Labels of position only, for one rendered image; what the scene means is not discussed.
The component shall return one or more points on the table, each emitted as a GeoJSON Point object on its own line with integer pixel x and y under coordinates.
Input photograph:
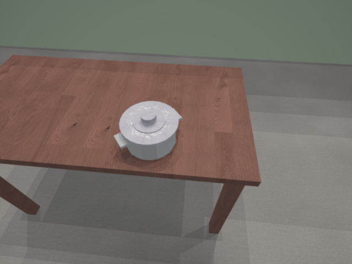
{"type": "Point", "coordinates": [64, 112]}

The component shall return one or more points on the pot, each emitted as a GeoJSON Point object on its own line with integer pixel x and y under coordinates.
{"type": "Point", "coordinates": [147, 152]}

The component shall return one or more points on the knob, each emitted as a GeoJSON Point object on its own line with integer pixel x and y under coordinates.
{"type": "Point", "coordinates": [148, 116]}

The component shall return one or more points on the lid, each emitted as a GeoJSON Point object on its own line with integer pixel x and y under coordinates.
{"type": "Point", "coordinates": [142, 134]}

